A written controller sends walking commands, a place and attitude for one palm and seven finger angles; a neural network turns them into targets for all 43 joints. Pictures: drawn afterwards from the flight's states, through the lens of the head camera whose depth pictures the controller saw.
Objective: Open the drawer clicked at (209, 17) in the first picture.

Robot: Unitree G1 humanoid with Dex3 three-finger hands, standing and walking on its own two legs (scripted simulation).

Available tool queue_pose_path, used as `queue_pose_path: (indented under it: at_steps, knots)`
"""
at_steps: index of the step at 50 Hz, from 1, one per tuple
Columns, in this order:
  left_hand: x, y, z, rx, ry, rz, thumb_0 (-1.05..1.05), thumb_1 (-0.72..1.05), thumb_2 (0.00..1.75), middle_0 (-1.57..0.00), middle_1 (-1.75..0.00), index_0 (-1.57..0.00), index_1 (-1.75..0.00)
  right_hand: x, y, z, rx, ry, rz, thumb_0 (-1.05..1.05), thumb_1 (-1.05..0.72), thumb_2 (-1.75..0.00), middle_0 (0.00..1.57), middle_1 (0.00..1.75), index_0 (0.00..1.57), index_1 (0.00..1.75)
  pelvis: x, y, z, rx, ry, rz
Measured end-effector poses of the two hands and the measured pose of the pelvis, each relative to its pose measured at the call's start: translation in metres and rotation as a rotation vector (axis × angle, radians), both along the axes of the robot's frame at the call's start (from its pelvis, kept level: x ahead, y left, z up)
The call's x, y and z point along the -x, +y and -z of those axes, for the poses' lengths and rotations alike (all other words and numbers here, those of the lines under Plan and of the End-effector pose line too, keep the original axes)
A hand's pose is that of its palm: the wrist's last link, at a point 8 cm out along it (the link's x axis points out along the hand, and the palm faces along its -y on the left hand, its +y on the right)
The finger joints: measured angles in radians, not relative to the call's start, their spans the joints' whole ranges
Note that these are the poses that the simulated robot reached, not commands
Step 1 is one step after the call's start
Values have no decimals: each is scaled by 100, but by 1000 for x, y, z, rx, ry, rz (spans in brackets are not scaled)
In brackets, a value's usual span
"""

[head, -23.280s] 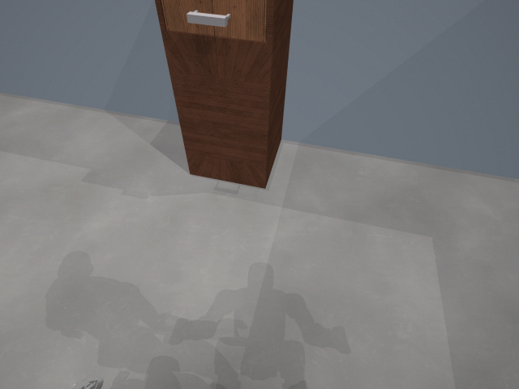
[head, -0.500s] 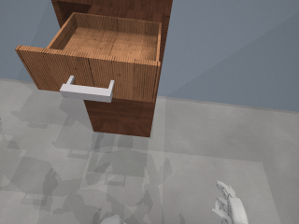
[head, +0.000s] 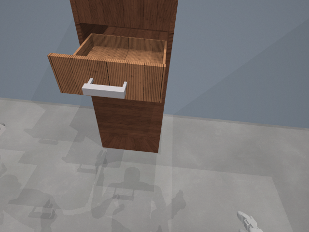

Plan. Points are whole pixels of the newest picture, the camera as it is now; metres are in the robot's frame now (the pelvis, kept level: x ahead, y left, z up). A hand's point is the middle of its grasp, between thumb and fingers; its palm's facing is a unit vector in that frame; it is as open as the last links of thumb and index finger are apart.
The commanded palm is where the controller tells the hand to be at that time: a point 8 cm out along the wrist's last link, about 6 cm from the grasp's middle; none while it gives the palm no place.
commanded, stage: stop stepping back and stand still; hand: left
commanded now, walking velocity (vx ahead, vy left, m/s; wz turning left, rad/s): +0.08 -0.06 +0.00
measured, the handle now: (106, 86) +0.55 +0.18 +0.09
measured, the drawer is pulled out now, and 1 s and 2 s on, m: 0.30 0.30 0.30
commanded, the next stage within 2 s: let the arm hang, fingers relaxed in 0.22 s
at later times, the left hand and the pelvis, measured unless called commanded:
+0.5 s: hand (72, 204) +0.20 +0.22 -0.03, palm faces +0.12 -0.92 -0.37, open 7.4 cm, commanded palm none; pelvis -0.01 -0.01 +0.00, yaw +3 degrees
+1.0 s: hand out of the picture -0.04 +0.20 -0.15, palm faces +0.08 -0.94 -0.33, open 7.3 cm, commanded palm none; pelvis +0.00 -0.03 +0.01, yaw +4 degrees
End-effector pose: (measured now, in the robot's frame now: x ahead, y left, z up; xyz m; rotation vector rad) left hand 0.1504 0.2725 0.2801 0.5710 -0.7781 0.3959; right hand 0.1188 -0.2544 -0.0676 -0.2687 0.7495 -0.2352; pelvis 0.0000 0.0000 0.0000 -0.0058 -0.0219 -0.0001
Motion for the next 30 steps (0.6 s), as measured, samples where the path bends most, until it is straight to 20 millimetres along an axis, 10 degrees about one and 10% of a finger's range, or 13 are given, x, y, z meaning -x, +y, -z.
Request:
queue_pose_path:
  at_steps: [17, 19, 23, 27, 30]
  knots:
    - [-1, -8, 5, -45, 65, -5, 1, 89, 90, -21, -31, -21, -30, -3, 8, 15, -74, 16, -39, 1, -90, -90, 20, 30, 20, 30, 1, -5, 0, 6, 9, -16]
    - [-29, 3, 49, 44, 293, -16, 0, 89, 90, -20, -30, -20, -30, -6, 4, 23, -91, 32, -56, 1, -90, -90, 20, 30, 20, 30, 3, -2, 1, -2, 17, -30]
    - [-53, 6, 204, 345, 952, -97, 0, 91, 90, -19, -30, -19, -30, 1, -2, 40, -103, 112, -68, 1, -90, -90, 20, 30, 20, 30, 9, -4, 1, -10, 12, -67]
    - [11, -37, 348, 492, 1514, -114, 1, 91, 90, -19, -30, -19, -30, 22, -13, 59, -127, 201, -49, 1, -91, -90, 20, 30, 20, 30, 14, -20, 13, -60, 2, -33]
    - [89, -75, 409, 617, 1848, -131, 1, 92, 90, -20, -30, -19, -30, 49, -21, 71, -129, 322, -8, 0, -91, -90, 20, 30, 20, 30, 17, -24, 14, -30, -18, -38]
